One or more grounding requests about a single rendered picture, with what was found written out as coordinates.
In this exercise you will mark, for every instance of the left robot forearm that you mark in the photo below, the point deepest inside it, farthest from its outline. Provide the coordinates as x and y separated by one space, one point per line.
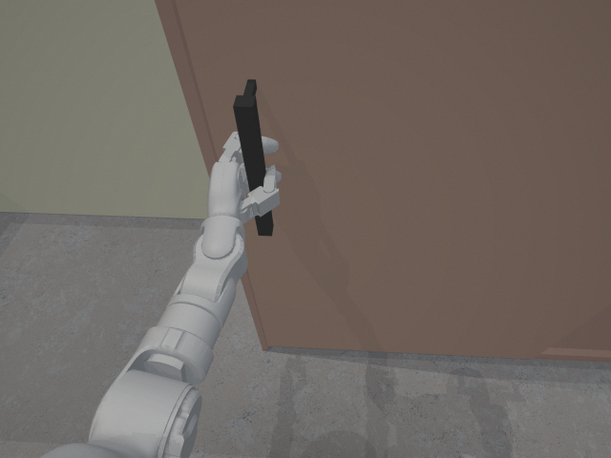
180 346

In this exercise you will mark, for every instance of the wardrobe door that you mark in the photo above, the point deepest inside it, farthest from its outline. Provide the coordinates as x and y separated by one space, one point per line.
446 167
593 334

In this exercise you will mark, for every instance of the robot left hand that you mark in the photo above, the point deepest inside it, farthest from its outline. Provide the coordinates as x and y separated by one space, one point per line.
228 184

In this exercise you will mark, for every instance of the robot left upper arm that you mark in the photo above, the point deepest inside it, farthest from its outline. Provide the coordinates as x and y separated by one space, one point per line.
144 416

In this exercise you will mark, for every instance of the handle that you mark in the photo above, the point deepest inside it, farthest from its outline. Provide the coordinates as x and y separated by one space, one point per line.
248 124

